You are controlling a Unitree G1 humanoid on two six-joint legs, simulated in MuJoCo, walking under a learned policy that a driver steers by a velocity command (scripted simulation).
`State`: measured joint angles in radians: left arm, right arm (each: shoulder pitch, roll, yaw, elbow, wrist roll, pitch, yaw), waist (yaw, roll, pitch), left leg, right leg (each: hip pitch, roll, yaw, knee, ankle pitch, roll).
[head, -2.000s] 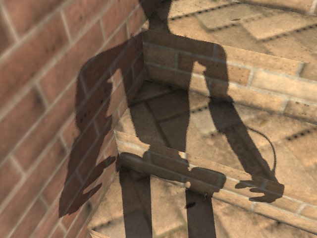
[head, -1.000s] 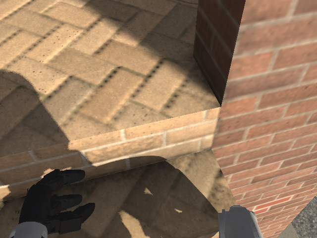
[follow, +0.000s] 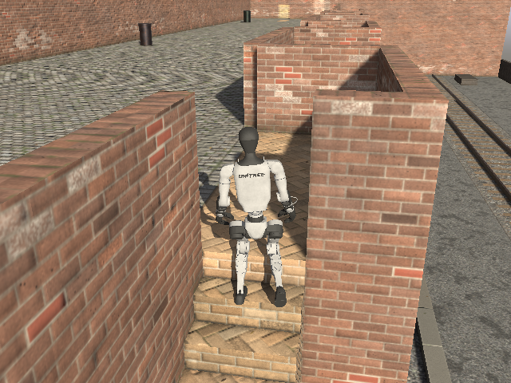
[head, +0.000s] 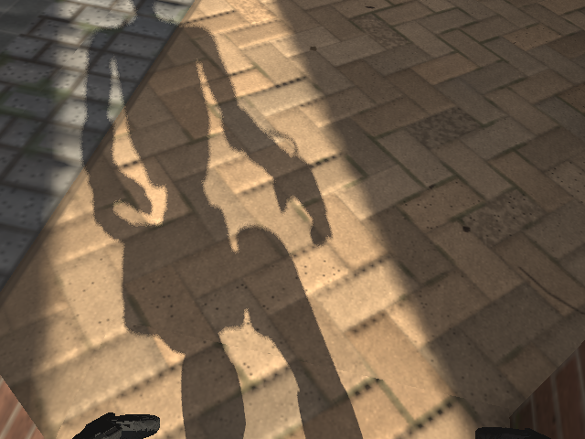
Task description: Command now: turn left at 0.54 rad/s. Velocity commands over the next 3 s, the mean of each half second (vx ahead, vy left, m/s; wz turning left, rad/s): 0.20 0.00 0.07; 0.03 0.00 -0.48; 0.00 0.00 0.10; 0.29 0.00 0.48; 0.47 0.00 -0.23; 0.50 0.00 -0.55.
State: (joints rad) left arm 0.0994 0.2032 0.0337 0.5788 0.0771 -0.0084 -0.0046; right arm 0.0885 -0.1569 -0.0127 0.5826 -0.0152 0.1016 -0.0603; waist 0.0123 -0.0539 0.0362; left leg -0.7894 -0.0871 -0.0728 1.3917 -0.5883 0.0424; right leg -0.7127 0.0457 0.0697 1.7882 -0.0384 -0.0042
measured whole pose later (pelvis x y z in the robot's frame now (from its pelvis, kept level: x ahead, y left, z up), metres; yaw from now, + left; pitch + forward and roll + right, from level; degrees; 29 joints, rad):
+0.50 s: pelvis +0.14 -0.03 +0.13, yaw +0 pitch +2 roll +1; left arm 0.53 0.13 0.05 0.87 0.03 -0.02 0.05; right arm 0.10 -0.12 0.00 0.66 0.01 -0.07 0.01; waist 0.11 0.01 -0.02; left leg -0.48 -0.04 0.05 0.82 -0.37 0.07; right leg -0.27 0.04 0.04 0.52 -0.29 -0.05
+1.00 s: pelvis +0.22 -0.10 +0.17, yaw -16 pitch +3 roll -2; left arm -0.11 0.04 -0.02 0.53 -0.01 0.10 0.00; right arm 0.48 -0.18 -0.04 0.93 0.02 -0.07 0.03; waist -0.06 0.06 0.14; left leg -0.17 0.15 0.10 0.64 -0.13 0.02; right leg -1.01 -0.04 -0.11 1.47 -0.51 -0.08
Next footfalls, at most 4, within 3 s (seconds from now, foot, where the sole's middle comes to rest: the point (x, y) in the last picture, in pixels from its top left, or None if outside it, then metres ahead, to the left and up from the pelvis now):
0.24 right None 0.16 -0.13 -0.64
0.56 left None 0.17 0.07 -0.64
0.94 right None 0.34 -0.25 -0.44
1.46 left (305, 402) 0.45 -0.02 -0.44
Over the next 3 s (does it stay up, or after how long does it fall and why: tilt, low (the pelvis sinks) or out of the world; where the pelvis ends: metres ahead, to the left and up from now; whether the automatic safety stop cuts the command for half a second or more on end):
stays up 1.01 -0.02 0.34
